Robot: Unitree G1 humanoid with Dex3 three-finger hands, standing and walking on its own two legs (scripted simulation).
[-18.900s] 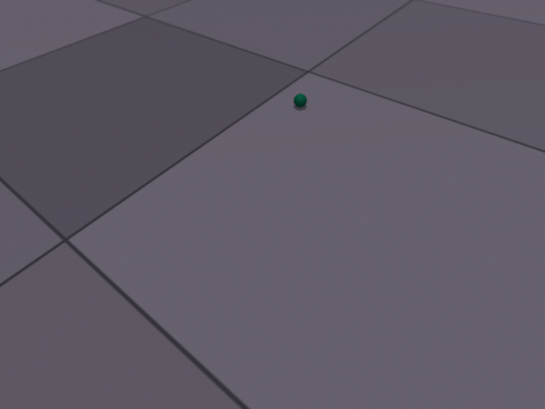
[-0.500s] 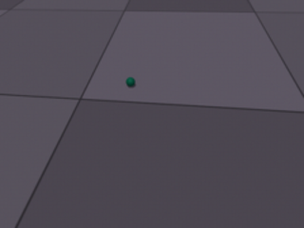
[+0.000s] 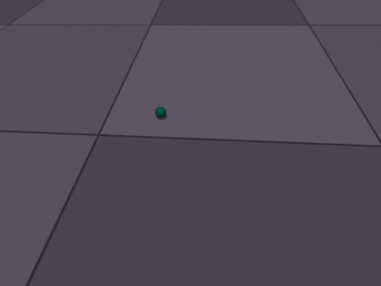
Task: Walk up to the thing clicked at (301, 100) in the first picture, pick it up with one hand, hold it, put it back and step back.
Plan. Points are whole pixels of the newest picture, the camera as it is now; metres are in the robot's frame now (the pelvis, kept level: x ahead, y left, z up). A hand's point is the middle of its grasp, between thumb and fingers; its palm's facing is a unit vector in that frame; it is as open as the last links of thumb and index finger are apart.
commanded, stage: stand
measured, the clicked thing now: (160, 112) +1.49 +0.24 -0.73
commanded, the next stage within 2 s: none
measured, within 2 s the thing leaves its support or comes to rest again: neither
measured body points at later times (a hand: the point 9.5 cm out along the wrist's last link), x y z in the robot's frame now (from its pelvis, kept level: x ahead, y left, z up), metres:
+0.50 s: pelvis +0.01 +0.00 +0.00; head +0.02 +0.00 +0.45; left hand +0.08 +0.31 -0.13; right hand +0.11 -0.30 -0.13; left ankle +0.02 +0.14 -0.74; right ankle +0.03 -0.13 -0.74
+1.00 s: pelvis +0.02 +0.01 +0.01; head +0.03 +0.00 +0.45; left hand +0.09 +0.31 -0.13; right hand +0.11 -0.29 -0.13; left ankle +0.02 +0.14 -0.74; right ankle +0.03 -0.13 -0.74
